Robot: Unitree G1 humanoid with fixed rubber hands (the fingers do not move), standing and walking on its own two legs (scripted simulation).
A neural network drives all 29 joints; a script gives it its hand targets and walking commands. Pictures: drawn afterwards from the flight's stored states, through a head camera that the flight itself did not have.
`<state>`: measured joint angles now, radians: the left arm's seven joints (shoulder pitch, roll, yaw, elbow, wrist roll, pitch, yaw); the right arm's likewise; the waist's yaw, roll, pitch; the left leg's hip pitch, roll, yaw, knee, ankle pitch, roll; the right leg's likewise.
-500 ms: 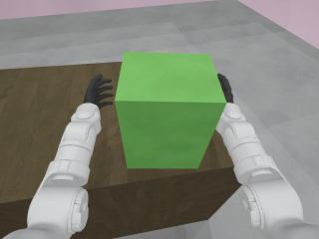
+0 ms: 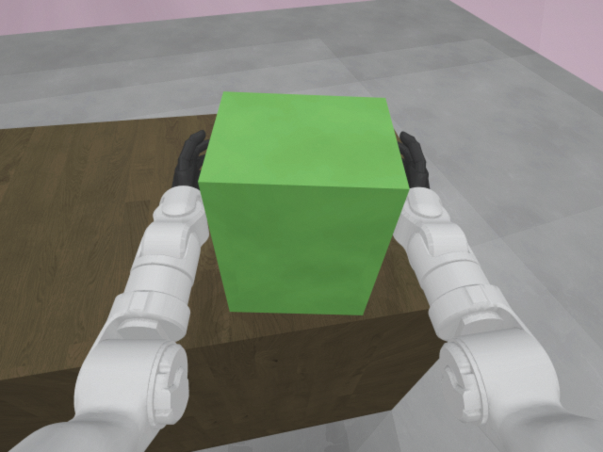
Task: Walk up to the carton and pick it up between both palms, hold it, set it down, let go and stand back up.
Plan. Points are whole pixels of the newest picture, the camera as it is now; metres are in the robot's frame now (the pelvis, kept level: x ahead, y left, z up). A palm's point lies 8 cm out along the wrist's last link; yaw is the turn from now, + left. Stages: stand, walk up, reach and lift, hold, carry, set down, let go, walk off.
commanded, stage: reach and lift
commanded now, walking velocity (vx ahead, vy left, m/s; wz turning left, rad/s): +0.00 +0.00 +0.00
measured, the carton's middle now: (300, 214) +0.41 +0.04 +0.09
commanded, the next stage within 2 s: none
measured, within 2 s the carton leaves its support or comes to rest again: leaves its support in 1.44 s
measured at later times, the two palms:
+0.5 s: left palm (186, 191) +0.40 +0.19 +0.13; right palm (411, 191) +0.43 -0.11 +0.14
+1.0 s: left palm (181, 201) +0.39 +0.19 +0.13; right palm (408, 203) +0.41 -0.10 +0.13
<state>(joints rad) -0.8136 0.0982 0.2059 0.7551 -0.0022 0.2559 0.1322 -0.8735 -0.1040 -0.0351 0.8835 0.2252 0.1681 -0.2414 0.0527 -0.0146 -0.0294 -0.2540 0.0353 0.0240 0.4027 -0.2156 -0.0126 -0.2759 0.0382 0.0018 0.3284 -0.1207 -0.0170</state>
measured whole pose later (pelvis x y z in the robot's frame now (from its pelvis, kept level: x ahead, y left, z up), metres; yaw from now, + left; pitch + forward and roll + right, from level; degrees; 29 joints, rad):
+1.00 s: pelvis +0.01 +0.01 +0.00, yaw +2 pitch -4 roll -1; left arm -0.68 -0.11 0.43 0.52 0.38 0.29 -0.02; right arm -0.72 0.05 -0.38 0.83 -0.18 -0.04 -0.06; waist 0.03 -0.05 0.07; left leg -0.03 0.01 0.02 0.31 -0.20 0.01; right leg -0.04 0.01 -0.03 0.25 -0.13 0.00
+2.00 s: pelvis -0.01 +0.00 +0.01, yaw +4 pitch -4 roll -1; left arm -0.75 -0.02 0.32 0.63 0.26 0.33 0.06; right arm -0.80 -0.02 -0.25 0.95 -0.01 -0.04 -0.13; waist -0.01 -0.06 0.00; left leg -0.07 0.02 0.03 0.30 -0.16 0.00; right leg -0.07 0.00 -0.08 0.24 -0.10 -0.01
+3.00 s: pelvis -0.01 +0.00 +0.00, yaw +4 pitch -4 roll -1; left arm -0.84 0.03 0.32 0.36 0.20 0.77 0.05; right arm -1.04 -0.16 -0.02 0.80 0.31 0.45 -0.22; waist -0.09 -0.02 -0.09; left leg -0.10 0.02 0.01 0.36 -0.18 0.00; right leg -0.09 0.01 -0.06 0.29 -0.12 -0.01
